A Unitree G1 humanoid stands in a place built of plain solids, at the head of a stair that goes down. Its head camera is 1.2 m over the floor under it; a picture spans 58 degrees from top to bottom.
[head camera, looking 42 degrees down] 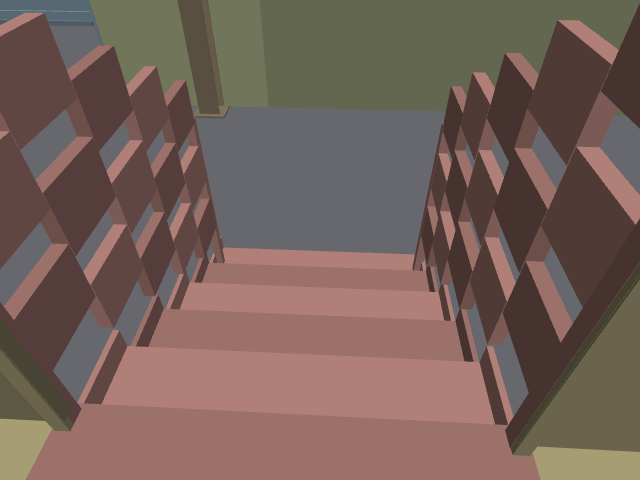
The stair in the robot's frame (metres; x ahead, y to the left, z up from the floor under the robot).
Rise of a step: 0.16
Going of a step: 0.30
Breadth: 1.32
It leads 3 degrees to the right of straight ahead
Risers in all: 6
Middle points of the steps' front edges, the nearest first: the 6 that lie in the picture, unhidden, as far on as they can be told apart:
0.59 0.09 0.00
0.89 0.07 -0.15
1.19 0.05 -0.31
1.49 0.04 -0.46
1.79 0.02 -0.62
2.09 0.01 -0.77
